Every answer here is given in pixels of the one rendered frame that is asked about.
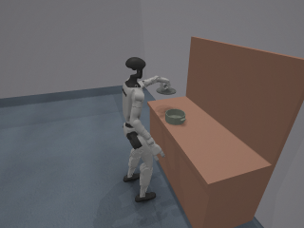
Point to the right robot hand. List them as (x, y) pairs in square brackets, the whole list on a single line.
[(155, 150)]

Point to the humanoid robot torso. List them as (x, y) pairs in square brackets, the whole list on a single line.
[(127, 106)]

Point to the right robot thigh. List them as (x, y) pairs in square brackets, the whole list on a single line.
[(137, 141)]

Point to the right robot upper arm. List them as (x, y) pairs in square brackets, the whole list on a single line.
[(137, 101)]

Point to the left robot hand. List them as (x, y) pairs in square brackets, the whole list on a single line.
[(164, 80)]

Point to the robot left forearm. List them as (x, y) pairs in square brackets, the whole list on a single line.
[(151, 81)]

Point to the lid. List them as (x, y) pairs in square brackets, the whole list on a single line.
[(168, 91)]

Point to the left robot upper arm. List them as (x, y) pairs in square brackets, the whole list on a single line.
[(140, 83)]

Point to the pot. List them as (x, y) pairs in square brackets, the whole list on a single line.
[(175, 116)]

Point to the table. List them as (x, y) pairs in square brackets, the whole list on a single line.
[(240, 106)]

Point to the robot right forearm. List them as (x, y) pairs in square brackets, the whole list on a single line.
[(143, 132)]

